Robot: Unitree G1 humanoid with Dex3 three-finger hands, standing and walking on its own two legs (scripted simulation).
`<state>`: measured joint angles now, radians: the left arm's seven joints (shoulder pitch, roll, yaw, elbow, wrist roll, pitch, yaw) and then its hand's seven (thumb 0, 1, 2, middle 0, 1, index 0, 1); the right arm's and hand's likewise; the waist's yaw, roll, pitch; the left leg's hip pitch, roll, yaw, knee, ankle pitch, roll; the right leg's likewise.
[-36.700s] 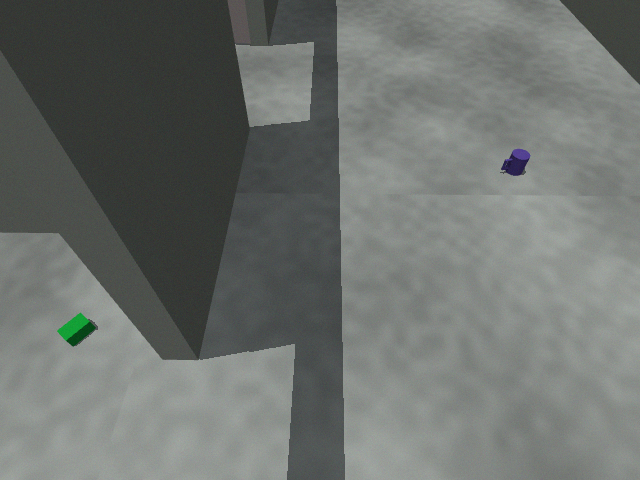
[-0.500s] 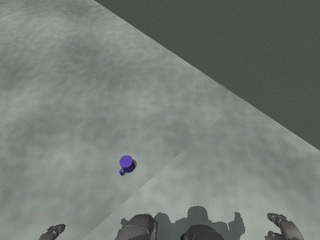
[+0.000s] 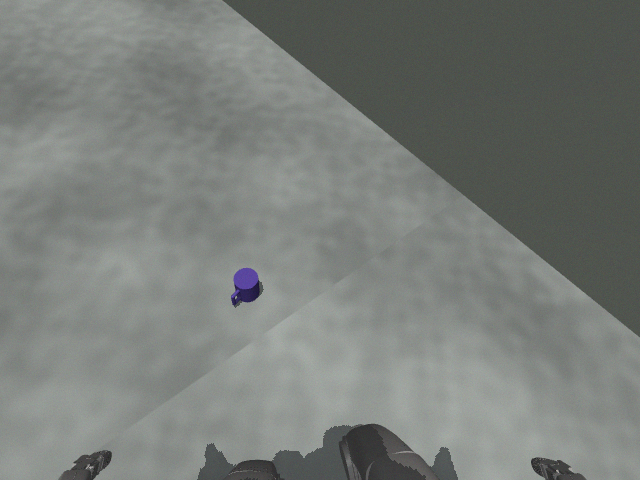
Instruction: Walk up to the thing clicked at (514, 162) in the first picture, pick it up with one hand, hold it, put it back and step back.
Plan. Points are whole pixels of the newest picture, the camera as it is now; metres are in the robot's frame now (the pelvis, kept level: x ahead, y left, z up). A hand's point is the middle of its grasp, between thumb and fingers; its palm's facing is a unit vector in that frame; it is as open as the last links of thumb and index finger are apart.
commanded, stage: step back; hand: left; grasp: from above
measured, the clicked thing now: (243, 289) +0.70 +0.21 -0.72
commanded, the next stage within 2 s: stand in 1.94 s
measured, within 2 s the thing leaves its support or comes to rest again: neither
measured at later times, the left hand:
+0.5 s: hand out of the picture -0.08 +0.21 -0.13, palm faces -0.04 -0.90 -0.43, open 7.4 cm
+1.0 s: hand out of the picture -0.27 +0.18 -0.17, palm faces -0.02 -0.92 -0.39, open 7.4 cm
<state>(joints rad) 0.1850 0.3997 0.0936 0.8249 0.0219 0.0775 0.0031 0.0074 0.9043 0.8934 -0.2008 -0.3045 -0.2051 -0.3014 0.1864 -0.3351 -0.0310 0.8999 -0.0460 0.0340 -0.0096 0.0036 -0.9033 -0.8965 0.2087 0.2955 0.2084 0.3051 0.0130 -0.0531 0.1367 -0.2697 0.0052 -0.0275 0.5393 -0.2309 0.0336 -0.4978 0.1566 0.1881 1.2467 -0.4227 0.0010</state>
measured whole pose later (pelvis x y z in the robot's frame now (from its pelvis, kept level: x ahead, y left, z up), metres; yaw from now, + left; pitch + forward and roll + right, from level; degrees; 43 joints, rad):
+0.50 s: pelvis -0.17 -0.05 +0.00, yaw -2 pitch -1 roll +2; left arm 0.23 0.35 0.08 0.81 0.06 0.07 -0.01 0.01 0.90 0.89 -0.20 -0.30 -0.21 -0.30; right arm 0.24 -0.41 -0.05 0.88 -0.01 0.05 -0.04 0.00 -0.91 -0.90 0.21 0.29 0.20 0.30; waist 0.02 0.02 0.10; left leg -0.47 -0.11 -0.13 1.12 -0.43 -0.03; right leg -0.30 -0.01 -0.01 0.59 -0.28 -0.04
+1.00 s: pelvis -0.34 -0.09 -0.02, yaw -2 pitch -3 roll -3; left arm 0.22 0.37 0.06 0.91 0.03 0.01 0.01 0.01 0.90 0.89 -0.20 -0.30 -0.20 -0.30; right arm 0.10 -0.40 -0.05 0.83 -0.05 0.03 0.00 0.00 -0.90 -0.90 0.21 0.30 0.21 0.31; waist 0.02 0.05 0.12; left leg -0.41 0.10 -0.02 0.73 -0.29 0.02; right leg -0.17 0.05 0.03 0.59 -0.39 0.00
